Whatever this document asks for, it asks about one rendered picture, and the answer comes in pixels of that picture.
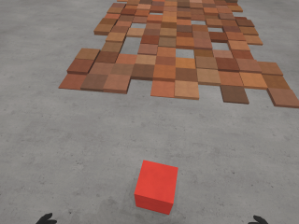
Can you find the carton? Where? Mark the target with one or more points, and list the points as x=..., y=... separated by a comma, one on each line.
x=156, y=186

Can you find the right robot hand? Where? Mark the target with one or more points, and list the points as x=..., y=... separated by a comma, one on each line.
x=259, y=220

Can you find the left robot hand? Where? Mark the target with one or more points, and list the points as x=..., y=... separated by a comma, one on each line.
x=46, y=219

